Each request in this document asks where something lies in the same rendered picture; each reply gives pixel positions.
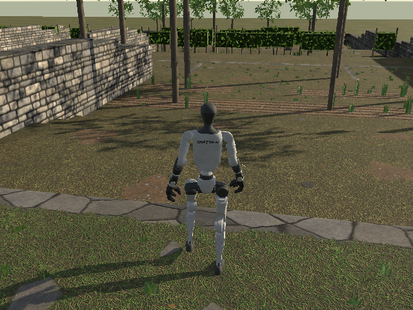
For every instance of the right robot forearm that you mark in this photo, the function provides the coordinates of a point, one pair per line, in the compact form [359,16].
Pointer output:
[237,171]

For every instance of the left robot hand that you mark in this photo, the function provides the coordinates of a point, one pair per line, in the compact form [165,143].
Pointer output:
[169,192]

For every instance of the robot right upper arm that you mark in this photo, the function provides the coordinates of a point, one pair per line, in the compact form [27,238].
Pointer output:
[231,148]

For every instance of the right robot hand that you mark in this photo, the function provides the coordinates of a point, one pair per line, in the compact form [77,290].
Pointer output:
[238,183]

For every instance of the robot left foot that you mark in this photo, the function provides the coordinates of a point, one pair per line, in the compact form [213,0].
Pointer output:
[189,246]

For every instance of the robot left upper arm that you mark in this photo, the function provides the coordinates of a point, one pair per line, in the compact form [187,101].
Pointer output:
[183,148]

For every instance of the right robot thigh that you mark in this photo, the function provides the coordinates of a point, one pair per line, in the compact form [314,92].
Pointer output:
[221,205]

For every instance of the left robot forearm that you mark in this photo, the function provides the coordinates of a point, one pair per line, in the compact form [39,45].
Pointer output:
[175,174]

